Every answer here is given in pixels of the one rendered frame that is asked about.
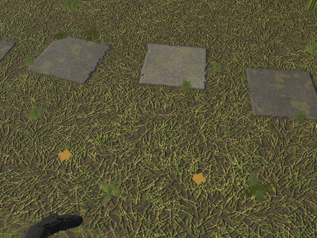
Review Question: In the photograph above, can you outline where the robot left hand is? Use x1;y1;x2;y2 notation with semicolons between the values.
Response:
22;213;83;238

